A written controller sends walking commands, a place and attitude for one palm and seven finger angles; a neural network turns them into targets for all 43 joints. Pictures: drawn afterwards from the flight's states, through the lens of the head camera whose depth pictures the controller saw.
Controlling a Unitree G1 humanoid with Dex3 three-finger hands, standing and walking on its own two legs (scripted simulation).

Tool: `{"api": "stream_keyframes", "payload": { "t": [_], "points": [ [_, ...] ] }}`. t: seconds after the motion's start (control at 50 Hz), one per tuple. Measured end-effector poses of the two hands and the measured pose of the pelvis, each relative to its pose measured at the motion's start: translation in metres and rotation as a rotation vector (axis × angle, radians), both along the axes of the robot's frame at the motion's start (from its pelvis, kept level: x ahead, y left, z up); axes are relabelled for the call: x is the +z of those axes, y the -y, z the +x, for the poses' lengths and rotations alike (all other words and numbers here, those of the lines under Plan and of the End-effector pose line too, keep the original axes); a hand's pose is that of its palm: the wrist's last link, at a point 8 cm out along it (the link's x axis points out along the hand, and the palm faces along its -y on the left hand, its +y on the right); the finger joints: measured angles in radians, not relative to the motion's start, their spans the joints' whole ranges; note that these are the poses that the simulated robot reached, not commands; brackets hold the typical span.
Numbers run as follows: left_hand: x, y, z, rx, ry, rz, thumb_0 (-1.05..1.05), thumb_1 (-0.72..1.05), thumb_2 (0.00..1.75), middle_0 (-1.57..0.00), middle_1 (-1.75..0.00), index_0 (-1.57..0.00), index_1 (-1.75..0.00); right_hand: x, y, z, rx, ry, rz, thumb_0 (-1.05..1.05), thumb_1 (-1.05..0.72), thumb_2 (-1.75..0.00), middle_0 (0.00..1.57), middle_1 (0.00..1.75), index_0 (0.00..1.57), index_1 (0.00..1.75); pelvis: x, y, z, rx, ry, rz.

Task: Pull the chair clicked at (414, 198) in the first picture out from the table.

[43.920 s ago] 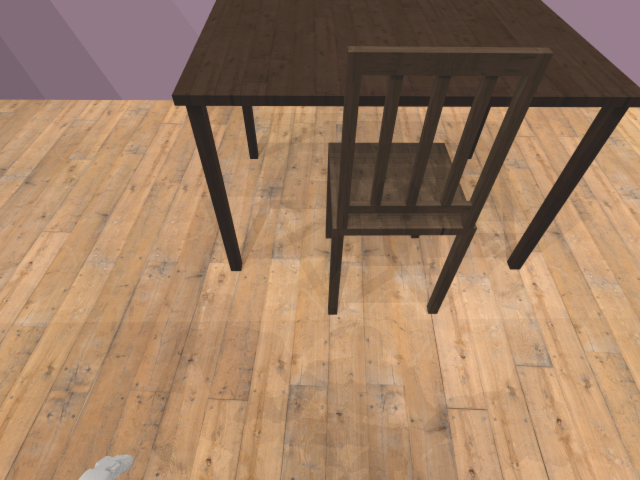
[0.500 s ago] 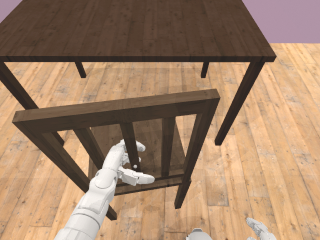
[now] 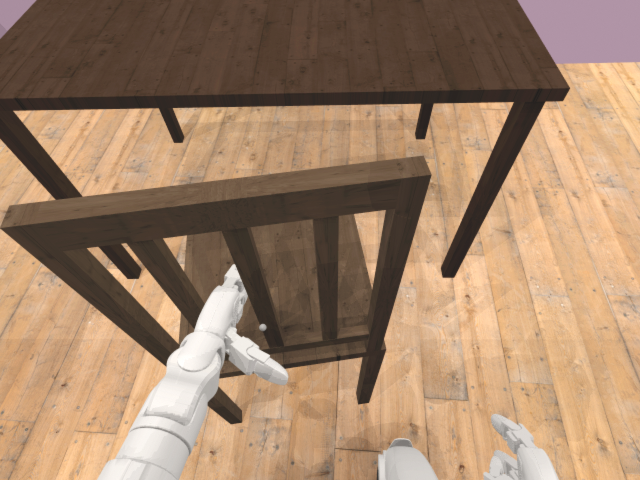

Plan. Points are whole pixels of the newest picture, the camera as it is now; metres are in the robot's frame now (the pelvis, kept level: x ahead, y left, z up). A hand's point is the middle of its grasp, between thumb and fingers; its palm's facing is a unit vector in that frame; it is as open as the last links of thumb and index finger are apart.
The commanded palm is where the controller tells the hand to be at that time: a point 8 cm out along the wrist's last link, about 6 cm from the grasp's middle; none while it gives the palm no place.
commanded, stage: draw the fingers out of the gap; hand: left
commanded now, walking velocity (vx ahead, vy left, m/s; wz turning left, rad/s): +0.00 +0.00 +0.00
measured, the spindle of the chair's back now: (260, 297) +0.35 +0.08 -0.01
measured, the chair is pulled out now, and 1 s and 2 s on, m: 0.25 0.25 0.25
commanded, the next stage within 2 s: draw the hand back to the body in 0.76 s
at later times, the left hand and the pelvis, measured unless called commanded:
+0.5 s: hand (248, 390) +0.24 +0.09 -0.03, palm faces -0.22 -0.97 -0.13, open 17.5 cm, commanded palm +0.23 +0.14 -0.01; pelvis +0.00 +0.01 -0.01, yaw +1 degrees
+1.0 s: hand (225, 433) +0.18 +0.11 +0.00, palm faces -0.05 -1.00 +0.02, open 17.5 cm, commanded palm +0.16 +0.17 +0.02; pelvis +0.00 +0.01 -0.03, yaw +2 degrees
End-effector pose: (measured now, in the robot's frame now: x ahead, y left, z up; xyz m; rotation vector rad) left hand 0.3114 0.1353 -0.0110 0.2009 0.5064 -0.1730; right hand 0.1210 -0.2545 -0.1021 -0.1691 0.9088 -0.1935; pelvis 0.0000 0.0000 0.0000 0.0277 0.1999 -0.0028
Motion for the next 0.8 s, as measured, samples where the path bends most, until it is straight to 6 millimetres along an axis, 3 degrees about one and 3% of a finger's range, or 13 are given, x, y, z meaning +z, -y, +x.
{"api": "stream_keyframes", "payload": {
  "t": [0.1,0.2,0.32,0.56,0.8],
  "points": [
    [-0.002,-0.003,-0.009,0.006,-0.006,-0.016,-0.01,-0.53,0.20,-0.01,-0.03,-0.01,-0.03,0.006,0.007,0.005,-0.001,0.028,-0.016,0.01,-0.91,-0.90,0.20,0.30,0.20,0.30,-0.001,0.002,0.000,-0.002,-0.004,0.000],
    [-0.005,-0.008,-0.038,0.006,-0.020,-0.015,-0.01,-0.53,0.20,-0.01,-0.01,-0.01,-0.01,0.011,0.007,0.012,0.004,0.070,-0.014,0.01,-0.91,-0.90,0.20,0.30,0.20,0.30,-0.001,0.001,0.001,0.000,0.000,-0.003],
    [-0.009,-0.014,-0.068,0.006,-0.033,-0.006,-0.01,-0.54,0.20,0.00,0.00,-0.01,0.00,0.015,-0.004,0.025,0.041,0.125,-0.017,0.01,-0.91,-0.90,0.20,0.30,0.20,0.30,-0.004,-0.002,-0.002,0.012,0.018,-0.006],
    [-0.003,-0.010,-0.087,-0.017,-0.018,-0.023,-0.01,-0.54,0.20,0.00,0.00,0.00,0.00,0.020,-0.033,0.043,0.093,0.223,0.017,0.01,-0.91,-0.90,0.20,0.30,0.20,0.30,-0.009,-0.010,-0.004,0.022,0.028,-0.011],
    [-0.004,-0.019,-0.134,0.025,-0.043,-0.025,-0.01,-0.53,0.20,0.00,0.00,-0.01,0.00,0.026,-0.036,0.052,0.109,0.269,-0.006,0.01,-0.91,-0.90,0.20,0.30,0.20,0.30,-0.016,-0.013,0.002,0.025,0.020,-0.018]
  ]
}}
